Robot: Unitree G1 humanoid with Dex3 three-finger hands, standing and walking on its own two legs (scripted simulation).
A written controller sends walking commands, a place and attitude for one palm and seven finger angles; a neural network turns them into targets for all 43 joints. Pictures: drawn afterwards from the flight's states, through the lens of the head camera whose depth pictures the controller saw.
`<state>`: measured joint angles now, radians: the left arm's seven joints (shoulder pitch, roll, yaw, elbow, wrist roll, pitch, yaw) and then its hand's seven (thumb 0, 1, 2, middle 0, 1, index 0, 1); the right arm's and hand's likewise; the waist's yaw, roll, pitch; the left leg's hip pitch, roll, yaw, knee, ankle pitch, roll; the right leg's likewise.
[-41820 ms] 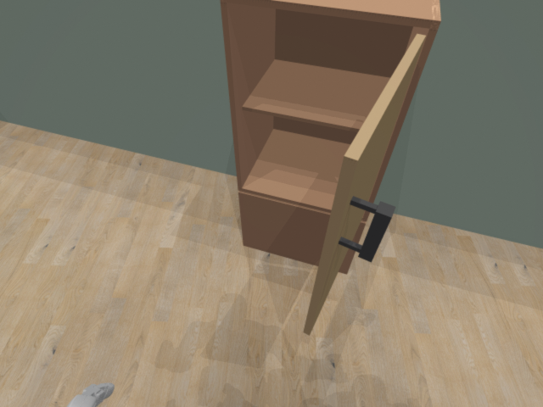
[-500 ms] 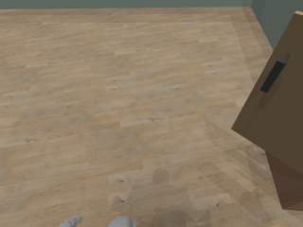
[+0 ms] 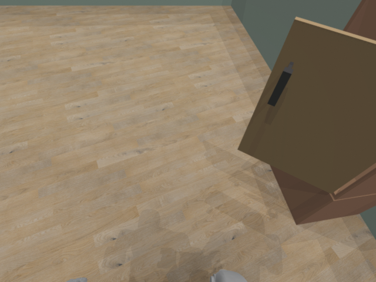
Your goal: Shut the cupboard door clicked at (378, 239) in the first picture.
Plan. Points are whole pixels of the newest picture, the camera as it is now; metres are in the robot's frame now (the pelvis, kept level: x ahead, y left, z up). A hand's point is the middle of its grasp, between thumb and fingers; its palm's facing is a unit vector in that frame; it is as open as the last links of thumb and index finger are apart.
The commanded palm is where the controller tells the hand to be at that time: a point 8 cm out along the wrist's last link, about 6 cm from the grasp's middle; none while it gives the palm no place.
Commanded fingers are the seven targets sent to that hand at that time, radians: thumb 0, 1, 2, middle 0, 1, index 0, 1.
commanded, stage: turn to face it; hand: left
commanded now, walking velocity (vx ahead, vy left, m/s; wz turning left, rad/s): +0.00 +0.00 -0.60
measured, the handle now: (281, 83) +0.66 -0.23 +0.04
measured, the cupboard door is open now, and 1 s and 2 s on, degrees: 51 51 51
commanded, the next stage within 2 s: take the last steps up to it in 0.74 s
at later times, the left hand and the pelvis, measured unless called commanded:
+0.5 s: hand out of the picture +0.13 +0.14 -0.16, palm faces -0.24 -0.94 -0.23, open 7.4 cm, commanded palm none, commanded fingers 0.00 0.90 0.90 -0.20 -0.30 -0.20 -0.30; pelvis +0.01 -0.03 +0.00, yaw -15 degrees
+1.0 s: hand (143, 263) +0.18 +0.12 -0.17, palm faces -0.42 -0.87 -0.26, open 7.4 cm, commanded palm none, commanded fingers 0.00 0.90 0.90 -0.20 -0.30 -0.20 -0.30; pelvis +0.02 -0.04 -0.01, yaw -26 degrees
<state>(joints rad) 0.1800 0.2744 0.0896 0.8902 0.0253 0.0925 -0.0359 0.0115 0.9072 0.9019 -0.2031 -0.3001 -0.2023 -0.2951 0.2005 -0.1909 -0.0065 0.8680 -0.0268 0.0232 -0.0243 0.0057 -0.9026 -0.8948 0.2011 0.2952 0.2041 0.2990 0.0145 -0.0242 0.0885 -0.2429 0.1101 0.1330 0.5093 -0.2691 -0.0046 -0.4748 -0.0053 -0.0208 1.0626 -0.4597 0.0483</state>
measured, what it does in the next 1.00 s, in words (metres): steps on the spot, turning right: right foot, then left foot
